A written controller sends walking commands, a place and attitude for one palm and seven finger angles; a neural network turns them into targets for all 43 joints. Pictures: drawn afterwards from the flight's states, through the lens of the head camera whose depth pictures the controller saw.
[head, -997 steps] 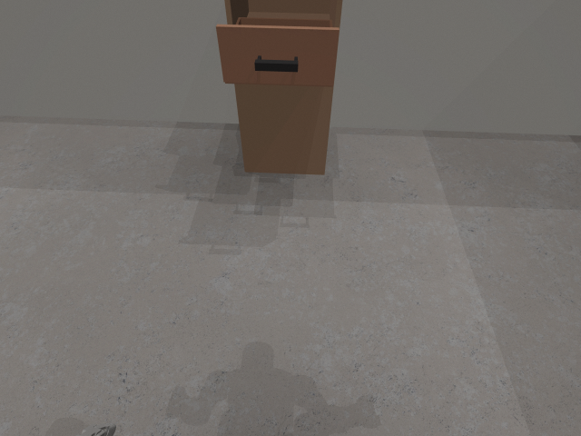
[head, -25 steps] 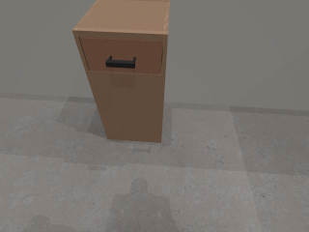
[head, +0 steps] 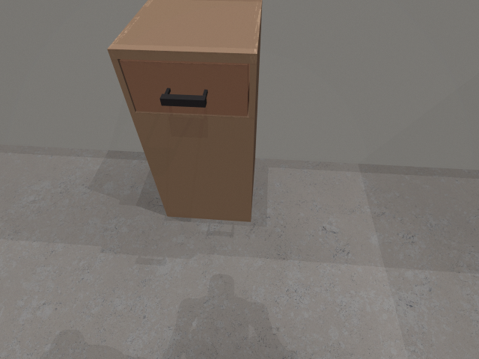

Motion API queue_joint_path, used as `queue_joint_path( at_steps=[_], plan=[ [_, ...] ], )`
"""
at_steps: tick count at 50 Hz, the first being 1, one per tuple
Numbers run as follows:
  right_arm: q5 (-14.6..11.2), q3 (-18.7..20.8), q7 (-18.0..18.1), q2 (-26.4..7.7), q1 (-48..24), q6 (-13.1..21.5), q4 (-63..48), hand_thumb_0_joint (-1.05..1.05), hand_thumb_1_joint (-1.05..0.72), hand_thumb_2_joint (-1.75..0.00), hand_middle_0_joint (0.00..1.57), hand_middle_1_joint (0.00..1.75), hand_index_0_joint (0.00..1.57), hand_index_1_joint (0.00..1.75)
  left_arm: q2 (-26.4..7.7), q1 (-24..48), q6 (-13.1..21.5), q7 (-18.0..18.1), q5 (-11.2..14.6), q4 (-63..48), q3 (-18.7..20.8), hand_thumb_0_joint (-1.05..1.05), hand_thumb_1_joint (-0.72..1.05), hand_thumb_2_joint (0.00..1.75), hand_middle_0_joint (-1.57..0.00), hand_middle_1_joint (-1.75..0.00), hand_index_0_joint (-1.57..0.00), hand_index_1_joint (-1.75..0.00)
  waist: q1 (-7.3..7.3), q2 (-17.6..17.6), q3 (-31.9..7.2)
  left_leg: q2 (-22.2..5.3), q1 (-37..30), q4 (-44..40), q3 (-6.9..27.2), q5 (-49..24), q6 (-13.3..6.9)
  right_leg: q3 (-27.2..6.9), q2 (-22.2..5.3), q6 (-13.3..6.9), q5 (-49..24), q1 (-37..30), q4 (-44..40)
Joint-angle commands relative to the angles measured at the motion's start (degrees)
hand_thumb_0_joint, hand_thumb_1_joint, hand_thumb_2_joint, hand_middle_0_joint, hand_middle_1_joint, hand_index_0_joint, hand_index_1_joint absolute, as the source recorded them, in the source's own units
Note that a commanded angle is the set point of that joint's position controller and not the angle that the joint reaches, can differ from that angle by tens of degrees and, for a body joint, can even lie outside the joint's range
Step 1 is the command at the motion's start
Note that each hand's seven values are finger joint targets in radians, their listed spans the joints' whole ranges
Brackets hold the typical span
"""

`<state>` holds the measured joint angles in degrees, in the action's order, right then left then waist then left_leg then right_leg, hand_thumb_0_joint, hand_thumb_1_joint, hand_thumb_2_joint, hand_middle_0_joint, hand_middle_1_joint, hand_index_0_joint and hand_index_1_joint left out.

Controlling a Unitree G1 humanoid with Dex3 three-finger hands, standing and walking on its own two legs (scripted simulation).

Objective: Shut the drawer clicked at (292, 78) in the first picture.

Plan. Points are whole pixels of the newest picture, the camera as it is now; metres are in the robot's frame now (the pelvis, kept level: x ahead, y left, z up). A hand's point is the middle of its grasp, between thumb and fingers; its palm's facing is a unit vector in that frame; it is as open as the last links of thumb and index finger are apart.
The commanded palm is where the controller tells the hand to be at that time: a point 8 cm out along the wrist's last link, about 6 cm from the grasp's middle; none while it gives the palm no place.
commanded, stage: stand and wait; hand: left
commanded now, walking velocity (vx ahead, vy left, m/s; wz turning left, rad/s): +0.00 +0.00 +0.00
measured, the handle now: (185, 96) +0.82 +0.22 -0.03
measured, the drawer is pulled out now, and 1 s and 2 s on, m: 0.00 0.00 0.00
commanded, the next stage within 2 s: none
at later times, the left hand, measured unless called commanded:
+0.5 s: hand out of the picture +0.01 +0.18 -0.17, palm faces +0.02 -0.97 -0.24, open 7.4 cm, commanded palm none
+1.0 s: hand out of the picture +0.02 +0.19 -0.17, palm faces +0.00 -0.97 -0.25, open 7.4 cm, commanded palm none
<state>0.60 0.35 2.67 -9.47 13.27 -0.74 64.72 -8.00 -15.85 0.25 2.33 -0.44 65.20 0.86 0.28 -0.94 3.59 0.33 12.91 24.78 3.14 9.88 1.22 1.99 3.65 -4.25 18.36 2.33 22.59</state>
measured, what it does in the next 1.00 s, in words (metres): stands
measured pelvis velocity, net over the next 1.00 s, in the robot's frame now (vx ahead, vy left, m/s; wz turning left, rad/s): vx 0.00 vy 0.00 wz -0.02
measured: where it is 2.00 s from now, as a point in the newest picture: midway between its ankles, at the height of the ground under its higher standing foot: outside the picture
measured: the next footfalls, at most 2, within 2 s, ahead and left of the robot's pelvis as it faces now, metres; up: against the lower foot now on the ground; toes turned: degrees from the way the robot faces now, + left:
none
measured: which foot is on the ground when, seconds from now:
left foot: down 0.00-1.00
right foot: down 0.00-1.00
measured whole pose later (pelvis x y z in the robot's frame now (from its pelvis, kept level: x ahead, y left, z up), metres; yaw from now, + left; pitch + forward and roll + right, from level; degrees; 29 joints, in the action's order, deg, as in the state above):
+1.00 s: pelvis +0.00 +0.00 +0.00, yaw -1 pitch -2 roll +1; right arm 0.6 0.2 2.4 -11.7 12.4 -0.7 65.2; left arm -10.6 -13.7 0.3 1.9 -0.4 65.0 1.0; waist 0.5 -0.9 3.9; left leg -0.5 11.1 22.8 2.1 9.5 1.6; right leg 0.8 4.2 -4.5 17.2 0.7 20.2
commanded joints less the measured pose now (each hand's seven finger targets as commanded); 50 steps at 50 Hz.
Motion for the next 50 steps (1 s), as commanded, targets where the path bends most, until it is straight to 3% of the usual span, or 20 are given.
queue_joint_path(
  at_steps=[1,13,21,31,50],
  plan=[
    [0.31,1.2,0.49,-6.09,3.07,0.79,-1.44,0.0,-0.9,-0.9,0.2,0.3,0.2,0.3,-7.47,-4.24,0.89,0.29,0.17,-1.31,1.37,0.0,0.9,0.9,-0.2,-0.3,-0.2,-0.3,-0.03,1.75,0.85,-4.84,-4.13,-0.79,2.24,-10.96,-3.26,-5.55,-9.27,1.87,-17.59,5.94,-5.57],
    [0.15,1.36,0.6,-7.34,2.41,0.68,-1.97,0.0,-0.9,-0.9,0.2,0.3,0.2,0.3,-9.27,-3.32,0.88,0.46,0.12,-1.99,1.95,0.0,0.9,0.9,-0.2,-0.3,-0.2,-0.3,-0.2,2.82,0.48,-4.84,-4.11,-0.01,1.01,-11.82,-3.0,-5.67,-9.38,3.25,-24.82,3.76,-5.47],
    [0.27,1.28,0.58,-7.87,2.16,0.66,-1.74,0.0,-0.9,-0.9,0.2,0.3,0.2,0.3,-9.55,-2.41,0.82,0.23,0.27,-2.08,1.78,0.0,0.9,0.9,-0.2,-0.3,-0.2,-0.3,-0.04,0.83,0.69,-5.23,-4.97,-0.75,1.39,-10.98,-2.93,-6.35,-9.32,2.63,-21.02,4.53,-6.16],
    [0.22,1.21,0.5,-8.52,1.87,0.82,-1.56,0.0,-0.9,-0.9,0.2,0.3,0.2,0.3,-9.93,-1.82,0.86,0.01,0.28,-1.73,1.62,0.0,0.9,0.9,-0.2,-0.3,-0.2,-0.3,-0.02,1.13,1.0,-5.59,-5.35,-1.99,1.88,-10.45,-2.94,-6.44,-9.0,2.1,-17.34,4.96,-6.94],
    [0.25,1.36,0.39,-9.63,1.02,1.07,-1.52,0.0,-0.9,-0.9,0.2,0.3,0.2,0.3,-10.98,-1.05,1.12,-0.06,0.22,-1.82,1.66,0.0,0.9,0.9,-0.2,-0.3,-0.2,-0.3,-0.03,1.42,-0.58,-5.81,-6.22,-2.29,1.89,-11.52,-2.98,-6.63,-9.33,2.12,-18.97,4.31,-6.93]
  ],
)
